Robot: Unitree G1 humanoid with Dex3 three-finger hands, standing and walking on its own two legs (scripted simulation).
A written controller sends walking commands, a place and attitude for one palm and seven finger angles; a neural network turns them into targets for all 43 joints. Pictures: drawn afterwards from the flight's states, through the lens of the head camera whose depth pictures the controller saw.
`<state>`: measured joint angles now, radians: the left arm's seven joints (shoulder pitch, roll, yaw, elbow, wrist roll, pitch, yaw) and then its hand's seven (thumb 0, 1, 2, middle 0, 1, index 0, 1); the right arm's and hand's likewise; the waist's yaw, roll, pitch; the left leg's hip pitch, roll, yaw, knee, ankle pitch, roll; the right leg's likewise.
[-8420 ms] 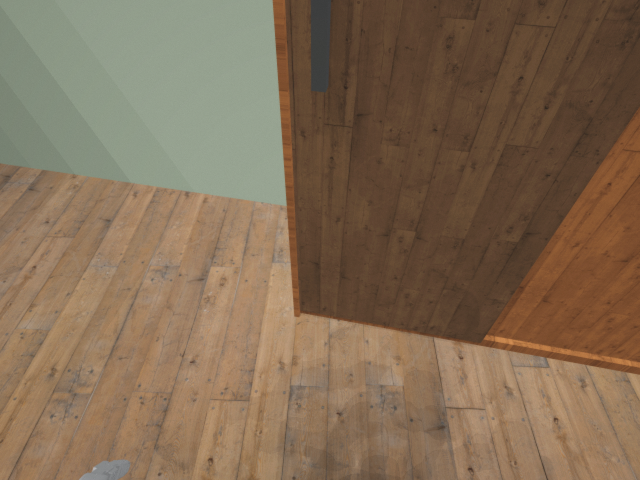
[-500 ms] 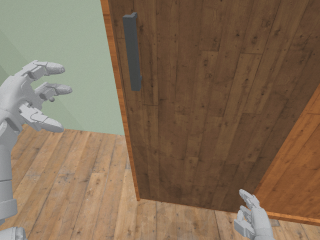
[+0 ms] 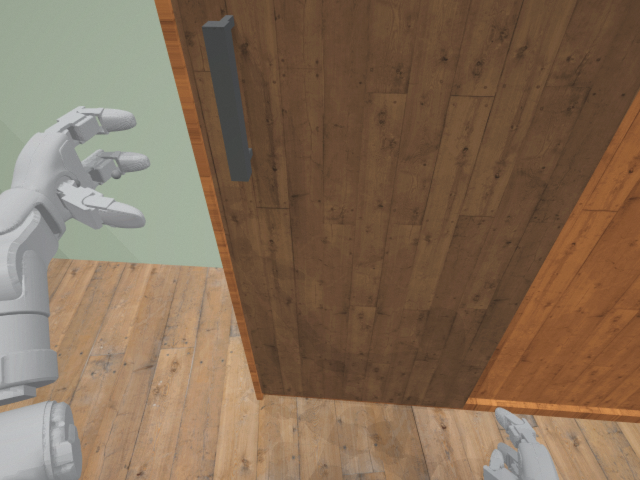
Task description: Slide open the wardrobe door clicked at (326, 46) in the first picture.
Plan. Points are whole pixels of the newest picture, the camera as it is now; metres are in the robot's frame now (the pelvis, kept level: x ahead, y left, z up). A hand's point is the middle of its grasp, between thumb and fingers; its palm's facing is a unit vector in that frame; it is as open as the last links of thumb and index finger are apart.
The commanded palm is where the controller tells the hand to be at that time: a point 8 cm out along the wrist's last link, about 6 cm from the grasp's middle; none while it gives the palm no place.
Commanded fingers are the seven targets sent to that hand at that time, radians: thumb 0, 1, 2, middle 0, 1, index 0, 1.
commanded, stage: move the hooked fingers beside the handle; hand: left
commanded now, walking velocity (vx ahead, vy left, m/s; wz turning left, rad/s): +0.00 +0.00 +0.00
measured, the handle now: (235, 103) +0.53 +0.17 +0.25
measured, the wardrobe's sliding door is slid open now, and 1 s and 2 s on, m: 0.00 0.00 0.00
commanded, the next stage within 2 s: feel for the door with the fingertips in 1.78 s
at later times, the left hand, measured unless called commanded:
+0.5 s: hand (155, 143) +0.41 +0.24 +0.25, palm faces +0.05 -1.00 -0.01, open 14.0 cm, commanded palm +0.39 +0.30 +0.25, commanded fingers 0.00 -0.50 0.30 -0.30 -1.20 -0.30 -1.20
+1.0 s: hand (187, 121) +0.46 +0.22 +0.26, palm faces +0.06 -1.00 +0.00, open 14.0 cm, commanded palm +0.45 +0.28 +0.25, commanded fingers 0.00 -0.50 0.30 -0.30 -1.20 -0.30 -1.20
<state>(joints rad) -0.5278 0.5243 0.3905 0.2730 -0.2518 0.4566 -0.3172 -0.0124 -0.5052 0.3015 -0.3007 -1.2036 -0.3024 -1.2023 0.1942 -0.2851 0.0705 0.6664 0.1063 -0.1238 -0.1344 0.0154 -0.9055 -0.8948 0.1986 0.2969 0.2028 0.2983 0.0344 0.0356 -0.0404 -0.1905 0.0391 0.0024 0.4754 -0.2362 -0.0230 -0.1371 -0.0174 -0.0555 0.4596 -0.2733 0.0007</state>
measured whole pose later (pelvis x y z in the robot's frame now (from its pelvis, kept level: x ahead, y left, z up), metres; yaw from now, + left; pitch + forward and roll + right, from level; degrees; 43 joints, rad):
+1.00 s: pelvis +0.01 +0.01 +0.00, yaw -1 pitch +2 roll -1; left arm -0.98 0.54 0.32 0.87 -0.14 0.25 -0.23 -0.01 -0.50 0.30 -0.30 -1.20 -0.30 -1.20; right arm 0.30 -0.28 0.02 0.71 0.08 -0.09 -0.11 0.01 -0.91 -0.89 0.20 0.30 0.20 0.30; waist -0.06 0.03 -0.05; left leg -0.29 0.04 0.01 0.49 -0.24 -0.01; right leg -0.22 -0.01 -0.04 0.44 -0.25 0.01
